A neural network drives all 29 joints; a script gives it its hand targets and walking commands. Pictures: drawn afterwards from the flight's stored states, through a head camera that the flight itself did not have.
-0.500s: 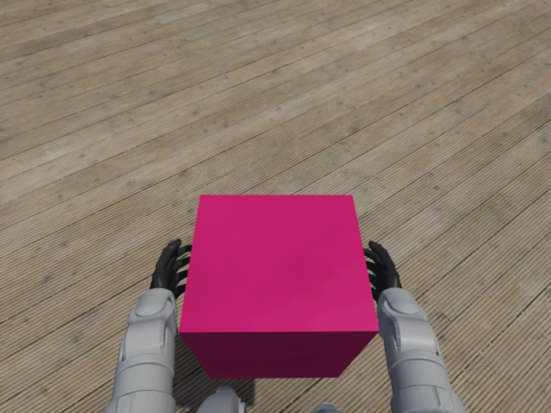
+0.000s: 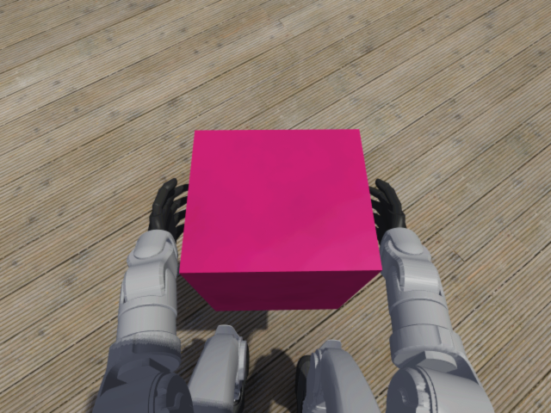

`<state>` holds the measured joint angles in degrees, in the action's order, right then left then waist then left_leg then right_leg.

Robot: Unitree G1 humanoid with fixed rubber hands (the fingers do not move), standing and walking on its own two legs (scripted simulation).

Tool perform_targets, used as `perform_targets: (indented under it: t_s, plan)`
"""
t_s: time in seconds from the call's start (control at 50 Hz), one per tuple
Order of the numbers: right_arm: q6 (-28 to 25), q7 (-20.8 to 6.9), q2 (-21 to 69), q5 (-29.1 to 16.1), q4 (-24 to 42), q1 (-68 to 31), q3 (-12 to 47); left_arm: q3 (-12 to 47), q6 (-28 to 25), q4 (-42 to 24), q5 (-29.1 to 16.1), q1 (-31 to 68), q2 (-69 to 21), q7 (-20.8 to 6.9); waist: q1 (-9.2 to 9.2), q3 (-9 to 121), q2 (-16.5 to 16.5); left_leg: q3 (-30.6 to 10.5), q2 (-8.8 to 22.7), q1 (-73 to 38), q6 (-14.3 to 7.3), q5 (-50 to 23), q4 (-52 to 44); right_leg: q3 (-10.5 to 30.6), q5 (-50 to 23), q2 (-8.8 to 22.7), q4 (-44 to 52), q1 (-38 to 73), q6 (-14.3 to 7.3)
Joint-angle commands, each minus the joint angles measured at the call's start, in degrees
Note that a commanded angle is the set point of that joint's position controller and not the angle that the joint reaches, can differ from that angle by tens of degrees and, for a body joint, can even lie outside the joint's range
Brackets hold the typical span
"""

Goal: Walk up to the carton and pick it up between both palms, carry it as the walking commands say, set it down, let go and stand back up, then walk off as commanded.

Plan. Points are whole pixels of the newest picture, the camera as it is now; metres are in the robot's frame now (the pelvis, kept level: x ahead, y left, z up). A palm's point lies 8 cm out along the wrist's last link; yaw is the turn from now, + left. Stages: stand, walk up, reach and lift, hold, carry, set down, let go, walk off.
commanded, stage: set down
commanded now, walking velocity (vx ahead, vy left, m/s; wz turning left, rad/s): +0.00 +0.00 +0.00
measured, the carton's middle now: (277, 233) +0.40 +0.03 -0.14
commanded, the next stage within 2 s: none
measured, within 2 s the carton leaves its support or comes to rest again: neither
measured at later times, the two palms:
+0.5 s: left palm (179, 231) +0.39 +0.20 -0.15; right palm (369, 231) +0.42 -0.13 -0.15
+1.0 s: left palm (188, 233) +0.42 +0.21 -0.24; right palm (352, 232) +0.45 -0.12 -0.24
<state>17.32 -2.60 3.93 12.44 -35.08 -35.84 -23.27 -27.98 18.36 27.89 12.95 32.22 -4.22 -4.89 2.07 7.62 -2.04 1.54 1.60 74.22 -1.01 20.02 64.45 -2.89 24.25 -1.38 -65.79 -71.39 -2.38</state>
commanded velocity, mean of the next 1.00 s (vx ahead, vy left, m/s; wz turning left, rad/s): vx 0.00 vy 0.00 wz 0.00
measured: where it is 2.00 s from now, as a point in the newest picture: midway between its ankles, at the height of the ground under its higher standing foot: (270, 401)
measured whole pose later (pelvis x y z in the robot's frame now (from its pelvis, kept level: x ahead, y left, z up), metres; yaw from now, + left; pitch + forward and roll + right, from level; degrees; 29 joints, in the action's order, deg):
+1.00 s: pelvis -0.03 +0.00 -0.15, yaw +0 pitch +45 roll -2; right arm 16.5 3.2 -3.6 4.8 -42.8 -53.8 -19.3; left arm -24.6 17.0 36.7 5.4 50.2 4.0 0.4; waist 2.1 11.0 -1.8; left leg -0.1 0.3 115.3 -0.9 25.7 96.1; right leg -1.7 31.6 -3.0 -98.4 -111.8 -0.9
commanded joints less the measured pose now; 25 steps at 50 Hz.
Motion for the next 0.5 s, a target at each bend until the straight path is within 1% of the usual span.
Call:
perform_targets:
  t_s: [0.0,0.02,0.04,0.06,0.08,0.1,0.12,0.14,0.16,0.18,0.2,0.22,0.24,0.26,0.28,0.3,0.32,0.34,0.36,0.38,0.4,0.42,0.44,0.46,0.48]
  plan:
    - [-1.95,-11.58,53.34,-7.6,3.97,-33.02,29.94,36.26,-1.57,-1.24,-7.37,34.54,-47.47,-11.62,0.32,45.46,1.43,-3.04,-8.28,-26.65,0.84,-16.3,-0.56,6.65,-14.31,-7.16,5.27,13.97,1.94]
    - [-1.46,-11.63,55.12,-6.45,1.36,-28.74,30.74,34.77,-1.39,-1.17,-7.11,32.11,-48.62,-11.15,2.14,45.42,0.71,-2.47,-8.24,-25.96,0.88,-17.83,-1.41,6.24,-15.71,-7.29,5.4,14.61,1.76]
    - [-2.45,-11.21,53.7,-7.74,5.85,-32.37,30.5,38.69,-2.2,-3.67,-9.42,36.23,-50.77,-11.57,-2.28,53.26,0.39,-3.73,-8.07,-28.44,0.72,-19.19,0.5,5.53,-16.36,-7.57,3.38,14.36,2.03]
    - [-2.41,-11.75,51.26,-7.86,2.27,-29.84,31.96,38.95,-2.15,-3.84,-10.29,35.23,-50.88,-10.56,-0.5,51.59,0.84,-4.42,-8.06,-29.1,1.92,-24.21,1.0,5.03,-19.6,-7.84,2.13,10.19,1.39]
    - [-3.24,-11.31,52.3,-8.48,5.47,-30.35,32.68,36.71,-2.35,-1.82,-7.75,29.74,-49.16,-10.26,2.94,51.24,2.0,-3.5,-7.9,-27.55,1.46,-24.06,2.37,6.44,-19.47,-7.29,1.69,10.58,1.95]
    - [-2.79,-11.61,54.84,-9.74,3.98,-30.88,32.84,39.65,-2.56,-4.24,-10.38,34.95,-48.55,-9.87,2.79,51.96,1.94,-3.44,-8.42,-28.32,1.36,-23.0,2.19,5.19,-17.2,-7.79,0.55,8.0,2.29]
    - [-3.27,-11.48,51.83,-9.55,3.49,-33.87,30.97,35.64,-2.25,-0.48,-7.48,34.93,-45.8,-10.18,2.76,45.48,2.91,-2.02,-8.46,-20.73,1.55,-18.47,2.84,6.35,-14.85,-7.57,1.52,5.16,2.25]
    - [-3.02,-10.88,53.6,-10.23,4.68,-35.28,32.44,38.11,-2.31,-2.06,-9.62,37.6,-46.99,-10.24,2.09,48.94,1.29,-2.6,-8.74,-21.2,1.15,-14.9,2.8,5.53,-12.29,-7.5,0.04,7.39,2.39]
    - [-3.15,-10.65,52.6,-10.0,6.22,-34.98,34.5,34.71,-2.34,1.06,-8.18,30.3,-48.54,-9.96,3.84,48.36,-0.9,-2.15,-8.73,-19.6,0.92,-18.53,4.11,6.04,-15.6,-7.38,0.61,8.81,2.64]
    - [-3.18,-11.1,53.83,-9.19,4.32,-34.74,31.48,37.36,-2.18,-1.41,-8.15,34.51,-47.22,-9.02,1.59,49.32,-0.82,-5.19,-8.6,-24.18,0.58,-18.35,4.01,3.48,-12.97,-8.35,-3.19,-0.35,3.24]
    - [-3.08,-10.82,50.54,-8.73,1.39,-30.65,29.07,38.18,-2.34,-1.73,-8.58,36.24,-47.09,-9.82,-1.34,47.59,5.4,-3.0,-7.91,-19.82,1.81,-22.21,5.45,6.16,-17.79,-7.68,-0.43,2.69,2.04]
    - [-3.71,-10.94,51.13,-10.32,5.46,-35.86,32.5,37.52,-3.06,-2.49,-8.99,34.55,-47.92,-9.69,1.52,51.11,0.98,-4.44,-8.44,-21.95,1.27,-24.34,6.62,5.27,-17.38,-8.26,-2.86,1.63,2.45]
    - [-2.69,-10.5,52.63,-10.3,1.65,-33.86,31.6,38.24,-2.56,-4.63,-10.11,38.56,-46.42,-9.54,1.18,53.34,2.08,-3.26,-8.23,-19.0,1.82,-18.72,6.75,6.44,-15.25,-8.08,-2.7,5.62,1.86]
    - [-3.14,-10.28,51.09,-9.81,3.36,-35.05,32.73,38.28,-2.55,-1.9,-10.2,35.54,-48.5,-9.52,1.81,53.43,1.51,-2.56,-8.91,-17.35,2.3,-20.03,6.92,4.1,-16.31,-8.46,-4.31,4.21,2.53]
    - [-3.27,-10.69,49.61,-10.61,4.03,-36.72,32.35,38.8,-2.44,-2.5,-10.33,36.7,-47.43,-8.71,2.41,54.31,3.02,-3.36,-8.58,-19.09,2.35,-17.87,7.24,3.52,-13.01,-8.68,-6.26,-0.14,2.29]
    - [-2.81,-10.65,50.49,-10.93,3.67,-34.17,31.67,41.9,-2.24,-5.05,-12.18,40.02,-48.3,-8.81,-0.62,57.9,3.5,-3.45,-8.7,-20.31,2.76,-19.6,8.14,3.55,-15.49,-9.22,-5.97,1.78,2.06]
    - [-2.86,-10.26,50.94,-11.06,3.67,-35.55,33.07,40.96,-2.06,-2.78,-12.26,38.96,-49.4,-8.57,-0.3,58.5,1.01,-3.73,-8.5,-21.5,2.23,-19.36,9.78,4.25,-14.09,-8.75,-6.06,-0.3,2.22]
    - [-2.01,-10.32,52.58,-9.61,-0.29,-33.44,30.89,39.27,-2.11,-2.61,-10.85,39.18,-46.04,-8.64,1.46,53.16,1.09,-1.76,-8.91,-14.45,2.37,-16.92,9.52,3.92,-13.86,-9.15,-5.35,-0.38,2.62]
    - [-2.66,-10.2,50.91,-10.73,0.42,-35.61,30.28,38.58,-2.1,-0.54,-10.92,40.8,-46.87,-8.16,1.66,51.98,2.33,-2.88,-8.58,-16.51,1.97,-18.72,10.25,4.45,-13.27,-8.55,-7.37,-4.78,2.42]
    - [-2.6,-10.59,51.67,-11.68,1.35,-38.25,32.35,38.53,-2.37,-1.87,-10.71,40.85,-45.42,-7.98,3.79,52.16,1.9,-2.81,-8.74,-16.12,1.9,-16.37,10.01,3.78,-11.06,-9.01,-8.07,-4.96,2.55]
    - [-2.91,-10.51,49.63,-11.49,2.52,-39.33,31.5,38.81,-1.8,-0.32,-11.72,41.72,-47.13,-7.74,0.43,55.64,2.61,-2.93,-8.52,-17.85,2.51,-16.36,11.37,3.45,-11.85,-9.02,-8.37,-6.03,2.51]
    - [-2.91,-9.91,49.51,-12.0,6.67,-41.37,34.61,38.17,-1.93,1.5,-11.46,35.37,-48.0,-7.92,3.07,57.77,0.44,-2.0,-9.27,-15.42,2.27,-19.42,12.9,2.86,-14.03,-8.79,-9.47,-2.21,2.76]
    - [-3.04,-10.13,49.61,-11.67,0.64,-40.41,29.71,38.86,-2.49,-0.65,-12.26,44.07,-46.36,-7.66,-0.51,55.19,3.55,-3.63,-8.63,-15.28,2.16,-17.48,12.32,2.81,-12.13,-9.33,-10.7,-7.54,2.55]
    - [-2.97,-9.38,49.57,-12.21,1.61,-38.51,31.88,41.48,-2.44,-3.41,-13.34,45.38,-47.39,-7.06,1.3,59.56,5.26,-2.46,-9.21,-16.75,3.03,-19.45,14.11,3.97,-13.56,-9.06,-10.83,-6.47,1.95]
    - [-3.64,-9.01,47.01,-12.75,3.95,-44.09,31.42,39.13,-1.94,0.84,-13.32,45.79,-47.66,-8.03,-1.2,58.71,3.36,-2.37,-8.98,-17.1,2.53,-22.03,15.28,2.81,-13.78,-9.16,-10.59,-9.71,2.82]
